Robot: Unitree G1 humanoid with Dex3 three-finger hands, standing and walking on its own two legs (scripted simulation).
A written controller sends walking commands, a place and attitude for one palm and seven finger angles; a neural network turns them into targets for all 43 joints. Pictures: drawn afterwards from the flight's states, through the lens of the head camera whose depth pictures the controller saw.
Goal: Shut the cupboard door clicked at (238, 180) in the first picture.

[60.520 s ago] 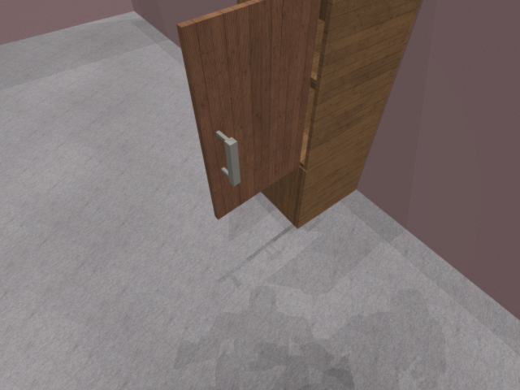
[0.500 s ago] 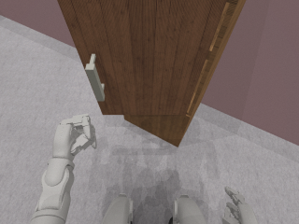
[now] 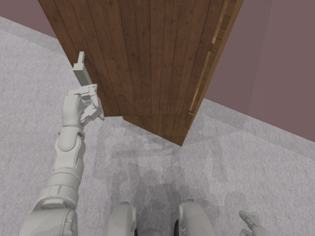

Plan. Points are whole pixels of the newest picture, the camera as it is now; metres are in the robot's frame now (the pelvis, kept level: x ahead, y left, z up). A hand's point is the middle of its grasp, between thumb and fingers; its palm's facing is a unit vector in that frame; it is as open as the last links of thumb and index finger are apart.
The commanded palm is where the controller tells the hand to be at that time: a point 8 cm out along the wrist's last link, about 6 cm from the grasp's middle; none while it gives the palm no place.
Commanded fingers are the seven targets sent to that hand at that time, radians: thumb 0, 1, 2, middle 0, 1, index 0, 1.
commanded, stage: bring the fist close to the handle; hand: left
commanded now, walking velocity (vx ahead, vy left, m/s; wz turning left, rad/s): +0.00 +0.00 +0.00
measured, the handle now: (88, 79) +0.52 +0.19 +0.04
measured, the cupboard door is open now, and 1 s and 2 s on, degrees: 30 24 11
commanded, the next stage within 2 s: push the door shut along its arc in 0.34 s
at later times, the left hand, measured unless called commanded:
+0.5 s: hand (100, 109) +0.42 +0.14 +0.04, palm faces +0.02 -1.00 -0.02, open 3.1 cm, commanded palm +0.40 +0.20 +0.04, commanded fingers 0.00 0.90 0.90 -1.30 -1.50 -1.30 -1.50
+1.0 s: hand (102, 90) +0.48 +0.15 +0.04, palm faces -0.10 -0.99 -0.04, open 3.1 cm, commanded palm +0.47 +0.19 +0.04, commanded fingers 0.00 0.90 0.90 -1.30 -1.50 -1.30 -1.50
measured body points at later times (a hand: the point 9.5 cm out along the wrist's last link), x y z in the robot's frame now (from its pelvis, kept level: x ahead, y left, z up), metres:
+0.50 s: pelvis +0.00 +0.00 +0.00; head +0.11 +0.00 +0.44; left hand +0.41 +0.20 +0.04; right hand +0.10 -0.26 -0.12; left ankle +0.02 +0.12 -0.62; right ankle +0.04 -0.13 -0.62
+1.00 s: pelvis -0.01 +0.00 -0.01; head +0.13 +0.01 +0.42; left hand +0.48 +0.20 +0.04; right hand +0.03 -0.27 -0.13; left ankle +0.02 +0.12 -0.62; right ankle +0.04 -0.13 -0.62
